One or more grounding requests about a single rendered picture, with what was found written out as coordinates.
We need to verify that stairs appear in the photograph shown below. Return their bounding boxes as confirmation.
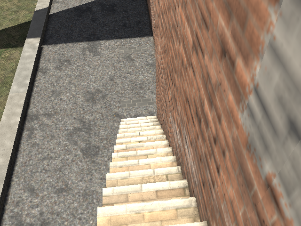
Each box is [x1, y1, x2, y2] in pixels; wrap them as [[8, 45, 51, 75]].
[[97, 116, 208, 226]]

